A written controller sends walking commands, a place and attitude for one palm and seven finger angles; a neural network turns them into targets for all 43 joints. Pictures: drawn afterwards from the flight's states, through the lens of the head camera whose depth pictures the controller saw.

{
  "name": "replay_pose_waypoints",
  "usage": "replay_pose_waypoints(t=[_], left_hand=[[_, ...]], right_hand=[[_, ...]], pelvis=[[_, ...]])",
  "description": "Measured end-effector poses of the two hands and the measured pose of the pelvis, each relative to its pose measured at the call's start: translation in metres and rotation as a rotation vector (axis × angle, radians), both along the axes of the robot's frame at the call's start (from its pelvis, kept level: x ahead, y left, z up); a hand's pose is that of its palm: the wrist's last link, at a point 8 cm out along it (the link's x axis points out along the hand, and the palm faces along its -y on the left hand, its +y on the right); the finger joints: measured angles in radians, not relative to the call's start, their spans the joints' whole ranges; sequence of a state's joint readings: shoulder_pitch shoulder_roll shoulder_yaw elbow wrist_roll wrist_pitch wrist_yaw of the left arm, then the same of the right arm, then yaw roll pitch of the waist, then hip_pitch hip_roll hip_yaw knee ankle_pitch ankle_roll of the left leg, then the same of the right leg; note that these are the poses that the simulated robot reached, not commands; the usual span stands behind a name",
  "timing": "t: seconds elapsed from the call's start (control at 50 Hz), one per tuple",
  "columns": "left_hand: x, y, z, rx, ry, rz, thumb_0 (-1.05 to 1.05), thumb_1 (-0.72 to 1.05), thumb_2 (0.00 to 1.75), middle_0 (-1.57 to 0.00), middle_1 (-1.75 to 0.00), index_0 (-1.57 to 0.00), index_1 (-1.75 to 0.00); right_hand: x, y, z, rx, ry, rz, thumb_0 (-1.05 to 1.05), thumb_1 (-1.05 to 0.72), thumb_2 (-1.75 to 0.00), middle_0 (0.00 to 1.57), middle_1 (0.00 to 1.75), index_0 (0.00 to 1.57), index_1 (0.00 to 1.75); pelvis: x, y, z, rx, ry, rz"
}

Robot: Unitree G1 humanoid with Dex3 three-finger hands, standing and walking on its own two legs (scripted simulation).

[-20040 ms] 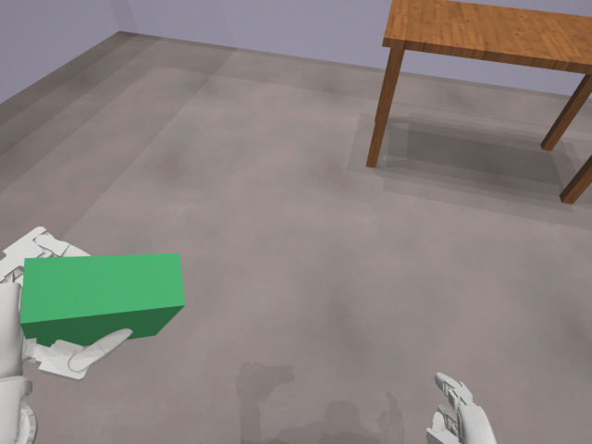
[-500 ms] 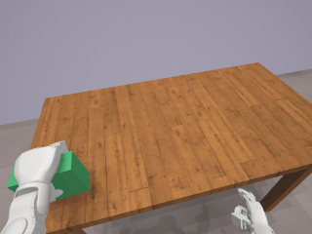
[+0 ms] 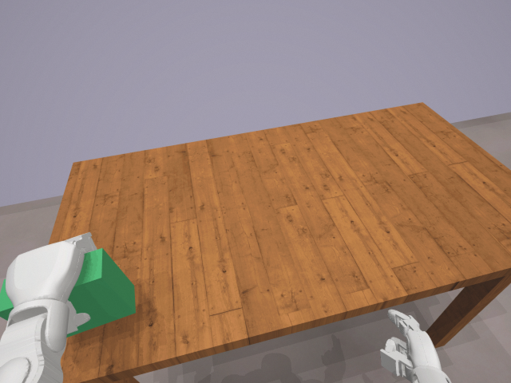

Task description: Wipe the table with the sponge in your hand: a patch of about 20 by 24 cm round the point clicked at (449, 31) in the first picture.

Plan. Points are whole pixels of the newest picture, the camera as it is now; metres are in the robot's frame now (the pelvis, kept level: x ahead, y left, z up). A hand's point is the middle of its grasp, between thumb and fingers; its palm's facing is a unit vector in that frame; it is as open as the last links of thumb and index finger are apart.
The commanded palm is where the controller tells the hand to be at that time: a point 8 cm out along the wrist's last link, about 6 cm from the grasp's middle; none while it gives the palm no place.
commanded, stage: move the sponge above the wiping area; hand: left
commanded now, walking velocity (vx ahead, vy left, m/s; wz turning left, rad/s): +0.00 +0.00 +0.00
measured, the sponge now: (81, 303) +0.20 +0.32 +0.02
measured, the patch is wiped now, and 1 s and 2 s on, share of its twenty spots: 0.00 0.00 0.00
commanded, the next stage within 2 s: lower the sponge onto the table in 1.78 s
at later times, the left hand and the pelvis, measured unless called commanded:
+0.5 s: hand (67, 294) +0.20 +0.32 +0.06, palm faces +0.02 -0.10 -0.99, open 9.8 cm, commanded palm +0.16 +0.30 +0.11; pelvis +0.00 +0.01 +0.00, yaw +0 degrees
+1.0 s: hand (81, 307) +0.19 +0.31 +0.04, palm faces -0.10 -0.14 -0.99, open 9.8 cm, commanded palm +0.16 +0.29 +0.11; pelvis -0.01 +0.00 +0.00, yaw +1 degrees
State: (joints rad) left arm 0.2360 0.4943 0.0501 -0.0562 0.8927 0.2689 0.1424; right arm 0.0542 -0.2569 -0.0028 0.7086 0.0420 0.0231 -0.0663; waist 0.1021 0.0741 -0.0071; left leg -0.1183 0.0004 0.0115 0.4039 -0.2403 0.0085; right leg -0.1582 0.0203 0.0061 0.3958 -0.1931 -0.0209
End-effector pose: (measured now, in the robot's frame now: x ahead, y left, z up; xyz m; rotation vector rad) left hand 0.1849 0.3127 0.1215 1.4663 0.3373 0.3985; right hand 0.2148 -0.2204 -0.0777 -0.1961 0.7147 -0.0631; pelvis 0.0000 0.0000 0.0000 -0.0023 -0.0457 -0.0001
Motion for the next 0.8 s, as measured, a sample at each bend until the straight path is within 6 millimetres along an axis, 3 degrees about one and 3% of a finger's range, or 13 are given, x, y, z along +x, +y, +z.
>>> replay_pose_waypoints(t=[0.08, 0.18, 0.28, 0.4, 0.48, 0.6, 0.68, 0.8], left_hand=[[-0.005, -0.001, -0.016, -0.055, 0.112, 0.02, 0.0, -0.46, 1.02, -0.76, -1.36, -0.77, -1.36], [-0.018, -0.021, -0.035, -0.092, 0.191, -0.107, 0.0, -0.46, 1.02, -0.76, -1.36, -0.77, -1.35], [-0.021, -0.029, -0.026, -0.026, 0.087, -0.203, 0.0, -0.46, 1.02, -0.77, -1.35, -0.77, -1.35], [-0.01, -0.003, -0.003, 0.019, -0.037, -0.066, 0.0, -0.46, 1.02, -0.77, -1.35, -0.77, -1.35], [-0.007, 0.006, -0.004, -0.027, 0.007, 0.023, 0.0, -0.46, 1.02, -0.77, -1.36, -0.77, -1.35], [-0.011, -0.021, -0.029, -0.1, 0.158, -0.077, 0.0, -0.46, 1.02, -0.76, -1.36, -0.77, -1.36], [-0.016, -0.037, -0.03, -0.068, 0.137, -0.194, 0.0, -0.46, 1.02, -0.77, -1.36, -0.77, -1.35], [-0.02, -0.019, -0.006, 0.022, -0.013, -0.124, 0.0, -0.46, 1.02, -0.77, -1.35, -0.77, -1.35]], right_hand=[[0.0, -0.001, 0.0, 0.0, 0.001, 0.005, 0.01, -0.91, -0.9, 0.2, 0.3, 0.21, 0.31], [0.0, 0.0, 0.0, -0.034, 0.002, 0.026, 0.01, -0.91, -0.9, 0.2, 0.3, 0.2, 0.3], [0.0, 0.003, 0.001, -0.059, 0.005, 0.03, 0.01, -0.91, -0.9, 0.2, 0.3, 0.18, 0.29], [-0.001, 0.006, 0.001, -0.025, 0.009, -0.001, 0.01, -0.91, -0.9, 0.2, 0.3, 0.17, 0.29], [-0.001, 0.006, 0.001, -0.005, 0.011, -0.011, 0.01, -0.91, -0.9, 0.2, 0.3, 0.17, 0.29], [-0.002, 0.006, 0.0, -0.015, 0.003, 0.01, 0.01, -0.91, -0.9, 0.2, 0.3, 0.15, 0.28], [-0.002, 0.007, 0.0, -0.032, 0.008, 0.029, 0.01, -0.91, -0.9, 0.2, 0.3, 0.15, 0.27], [-0.001, 0.007, 0.001, -0.016, 0.014, 0.019, 0.01, -0.91, -0.9, 0.2, 0.3, 0.15, 0.28]], pelvis=[[0.0, 0.003, 0.0, 0.001, 0.0, 0.005], [0.0, 0.007, -0.001, -0.002, 0.001, 0.004], [0.0, 0.007, -0.001, -0.008, 0.002, -0.003], [-0.001, 0.007, -0.001, -0.006, 0.002, -0.002], [-0.001, 0.009, 0.0, -0.002, -0.002, 0.004], [-0.003, 0.012, 0.0, 0.0, -0.004, 0.007], [-0.002, 0.01, -0.001, -0.001, -0.004, -0.004], [-0.001, 0.004, -0.001, -0.005, -0.007, -0.011]])
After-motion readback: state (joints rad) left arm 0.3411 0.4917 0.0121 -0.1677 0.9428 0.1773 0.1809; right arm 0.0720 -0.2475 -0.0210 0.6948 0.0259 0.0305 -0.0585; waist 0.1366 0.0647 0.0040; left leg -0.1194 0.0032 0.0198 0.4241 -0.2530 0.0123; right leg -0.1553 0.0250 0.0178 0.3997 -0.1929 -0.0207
